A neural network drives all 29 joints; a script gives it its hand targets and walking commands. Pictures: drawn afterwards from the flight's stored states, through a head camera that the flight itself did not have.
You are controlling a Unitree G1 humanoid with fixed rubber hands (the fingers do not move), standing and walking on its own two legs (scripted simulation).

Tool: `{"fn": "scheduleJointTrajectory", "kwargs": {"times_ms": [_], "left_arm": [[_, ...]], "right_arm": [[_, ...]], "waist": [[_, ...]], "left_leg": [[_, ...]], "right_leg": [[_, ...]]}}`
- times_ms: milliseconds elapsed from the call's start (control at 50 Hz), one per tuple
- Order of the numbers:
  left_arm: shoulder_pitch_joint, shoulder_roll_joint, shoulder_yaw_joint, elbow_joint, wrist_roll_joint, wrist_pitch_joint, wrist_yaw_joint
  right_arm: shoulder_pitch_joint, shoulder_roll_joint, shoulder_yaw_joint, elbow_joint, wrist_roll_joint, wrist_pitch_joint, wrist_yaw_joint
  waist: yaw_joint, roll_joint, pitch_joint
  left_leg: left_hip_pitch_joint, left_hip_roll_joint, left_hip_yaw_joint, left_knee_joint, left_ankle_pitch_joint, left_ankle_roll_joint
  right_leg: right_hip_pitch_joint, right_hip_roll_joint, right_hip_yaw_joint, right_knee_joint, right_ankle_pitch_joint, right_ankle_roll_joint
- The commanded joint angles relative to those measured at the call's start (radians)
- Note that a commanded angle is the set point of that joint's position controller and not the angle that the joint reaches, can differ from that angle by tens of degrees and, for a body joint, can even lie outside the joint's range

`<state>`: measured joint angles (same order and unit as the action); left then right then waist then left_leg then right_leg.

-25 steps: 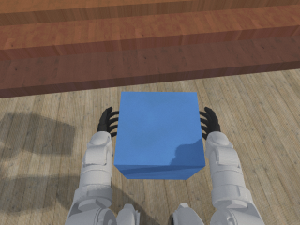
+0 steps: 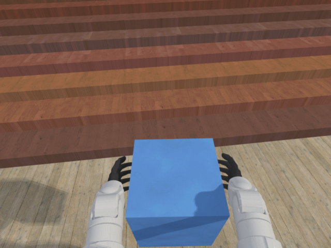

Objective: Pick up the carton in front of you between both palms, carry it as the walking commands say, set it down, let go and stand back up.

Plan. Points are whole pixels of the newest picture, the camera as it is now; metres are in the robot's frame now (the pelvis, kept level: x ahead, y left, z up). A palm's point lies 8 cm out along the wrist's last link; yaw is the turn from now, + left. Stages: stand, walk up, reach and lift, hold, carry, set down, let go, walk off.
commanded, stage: reach and lift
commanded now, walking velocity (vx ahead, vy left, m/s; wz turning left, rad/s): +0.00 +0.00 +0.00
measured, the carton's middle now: (174, 194) +0.31 +0.00 -0.05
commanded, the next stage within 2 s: hold in 0.94 s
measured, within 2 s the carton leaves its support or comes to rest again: neither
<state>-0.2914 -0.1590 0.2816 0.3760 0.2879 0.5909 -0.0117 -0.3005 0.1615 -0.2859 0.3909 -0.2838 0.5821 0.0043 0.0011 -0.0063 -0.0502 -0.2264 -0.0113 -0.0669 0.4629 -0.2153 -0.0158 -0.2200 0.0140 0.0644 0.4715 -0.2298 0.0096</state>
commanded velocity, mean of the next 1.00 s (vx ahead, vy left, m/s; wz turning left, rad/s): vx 0.00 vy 0.00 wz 0.00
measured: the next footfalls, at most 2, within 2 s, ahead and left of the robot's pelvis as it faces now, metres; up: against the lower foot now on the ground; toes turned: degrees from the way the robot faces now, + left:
none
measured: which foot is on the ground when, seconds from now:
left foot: down 0.00-1.00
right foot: down 0.00-1.00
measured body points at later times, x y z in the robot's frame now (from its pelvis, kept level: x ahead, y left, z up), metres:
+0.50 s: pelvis +0.00 +0.00 +0.00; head -0.02 +0.01 +0.45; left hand +0.31 +0.15 +0.03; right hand +0.31 -0.15 +0.03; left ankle +0.02 +0.13 -0.74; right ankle +0.02 -0.13 -0.74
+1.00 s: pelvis +0.01 +0.00 +0.01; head -0.02 +0.00 +0.46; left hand +0.31 +0.15 +0.04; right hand +0.31 -0.15 +0.04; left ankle +0.02 +0.13 -0.74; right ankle +0.02 -0.13 -0.74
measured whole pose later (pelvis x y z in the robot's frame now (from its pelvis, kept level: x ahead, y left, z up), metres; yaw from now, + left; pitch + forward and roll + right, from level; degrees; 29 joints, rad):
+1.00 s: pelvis +0.01 +0.00 +0.01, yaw +0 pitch -6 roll +0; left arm -0.25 -0.15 0.21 0.23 0.27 0.71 -0.01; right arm -0.25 0.15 -0.22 0.24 -0.27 0.70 0.01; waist 0.00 0.00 0.03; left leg -0.06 -0.01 -0.07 0.35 -0.18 -0.01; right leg -0.05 0.01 0.07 0.36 -0.20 0.01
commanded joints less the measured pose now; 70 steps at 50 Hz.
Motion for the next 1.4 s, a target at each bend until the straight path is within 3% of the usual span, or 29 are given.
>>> {"fn": "scheduleJointTrajectory", "kwargs": {"times_ms": [0,180,600,900,1020,1140,1380], "left_arm": [[-0.471,-0.923,-0.480,0.044,-0.177,-0.002,-0.243],[-0.597,-0.956,-0.502,0.025,-0.189,-0.012,-0.253],[-0.436,-0.929,-0.548,-0.095,-0.219,0.035,-0.229],[-0.408,-0.903,-0.573,-0.162,-0.238,0.070,-0.226],[-0.377,-0.899,-0.644,-0.265,-0.283,0.109,-0.216],[-0.376,-0.850,-0.582,-0.221,-0.245,0.149,-0.214],[-0.491,-0.894,-0.579,-0.180,-0.248,0.137,-0.226]], "right_arm": [[-0.454,0.939,0.476,0.056,0.174,0.005,0.248],[-0.576,0.965,0.493,0.030,0.180,-0.002,0.260],[-0.424,0.914,0.538,-0.093,0.207,0.041,0.245],[-0.394,0.908,0.569,-0.159,0.232,0.079,0.234],[-0.361,0.906,0.636,-0.257,0.272,0.120,0.223],[-0.363,0.852,0.573,-0.219,0.240,0.159,0.224],[-0.478,0.886,0.569,-0.177,0.239,0.146,0.239]], "waist": [[0.002,0.004,-0.103],[-0.002,0.002,-0.180],[0.001,0.008,-0.192],[0.002,0.002,-0.164],[-0.003,0.003,-0.207],[0.001,0.002,-0.063],[-0.001,0.005,-0.109]], "left_leg": [[0.082,-0.082,0.007,-0.088,0.026,0.020],[0.124,-0.080,0.011,-0.079,0.022,0.021],[0.224,-0.086,0.003,-0.124,0.236,0.006],[0.233,-0.089,0.002,-0.138,0.235,0.008],[0.275,-0.089,-0.004,-0.148,0.308,0.004],[0.222,-0.085,0.004,-0.173,0.130,0.012],[0.215,-0.079,0.008,-0.156,0.062,0.011]], "right_leg": [[0.034,0.071,0.001,-0.105,0.038,-0.012],[0.078,0.072,-0.010,-0.093,0.031,-0.015],[0.172,0.085,-0.002,-0.135,0.228,-0.005],[0.197,0.082,0.003,-0.148,0.243,0.002],[0.247,0.082,0.009,-0.162,0.323,0.005],[0.187,0.076,0.000,-0.186,0.139,-0.002],[0.172,0.073,-0.006,-0.166,0.070,-0.010]]}}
